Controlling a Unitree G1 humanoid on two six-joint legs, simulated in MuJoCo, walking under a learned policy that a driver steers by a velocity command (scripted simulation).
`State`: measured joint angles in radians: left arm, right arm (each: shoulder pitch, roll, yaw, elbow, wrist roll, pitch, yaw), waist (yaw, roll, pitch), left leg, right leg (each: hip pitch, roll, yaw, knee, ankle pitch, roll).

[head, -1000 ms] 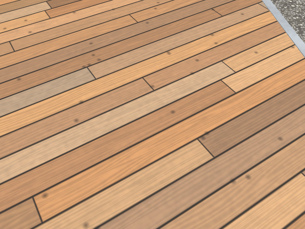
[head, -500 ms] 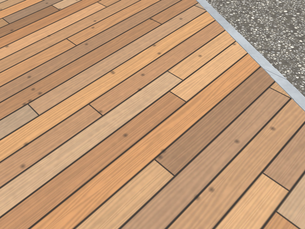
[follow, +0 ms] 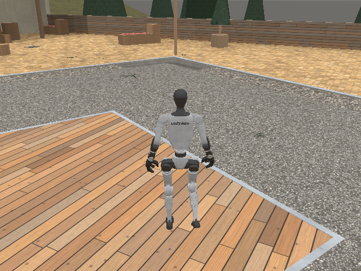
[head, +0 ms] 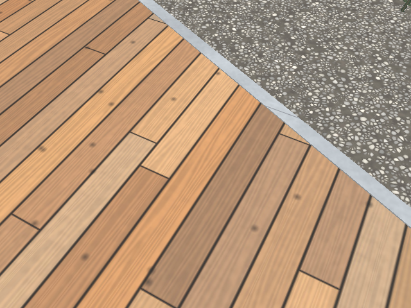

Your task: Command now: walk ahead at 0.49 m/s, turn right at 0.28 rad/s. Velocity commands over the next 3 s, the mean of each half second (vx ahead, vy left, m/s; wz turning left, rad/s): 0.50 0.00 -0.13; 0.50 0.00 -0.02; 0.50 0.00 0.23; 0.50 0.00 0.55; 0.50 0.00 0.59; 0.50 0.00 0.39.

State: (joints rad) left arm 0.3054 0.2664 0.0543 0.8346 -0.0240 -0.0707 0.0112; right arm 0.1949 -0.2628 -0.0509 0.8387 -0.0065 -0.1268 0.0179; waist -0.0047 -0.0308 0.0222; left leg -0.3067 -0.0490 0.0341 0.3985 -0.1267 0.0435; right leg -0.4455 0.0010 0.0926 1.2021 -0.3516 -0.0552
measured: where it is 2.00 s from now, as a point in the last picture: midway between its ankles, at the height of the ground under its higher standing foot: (218, 170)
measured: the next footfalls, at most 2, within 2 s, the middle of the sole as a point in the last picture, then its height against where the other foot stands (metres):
right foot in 0.34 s outside the picture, level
left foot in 0.90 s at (197, 250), level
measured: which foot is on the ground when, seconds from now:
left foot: down 0.00-0.36, up 0.38-0.88, down 0.90-1.00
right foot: up 0.00-0.32, down 0.34-0.92, up 0.94-1.00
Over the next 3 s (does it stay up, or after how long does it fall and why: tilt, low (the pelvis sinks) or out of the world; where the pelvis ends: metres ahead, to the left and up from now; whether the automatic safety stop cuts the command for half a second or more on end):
stays up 1.46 0.36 -0.02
